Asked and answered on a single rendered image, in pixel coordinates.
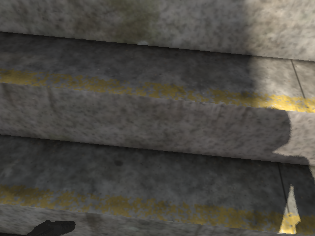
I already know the left robot hand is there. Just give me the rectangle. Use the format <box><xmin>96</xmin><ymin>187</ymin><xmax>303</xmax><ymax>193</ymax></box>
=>
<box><xmin>26</xmin><ymin>220</ymin><xmax>76</xmax><ymax>236</ymax></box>

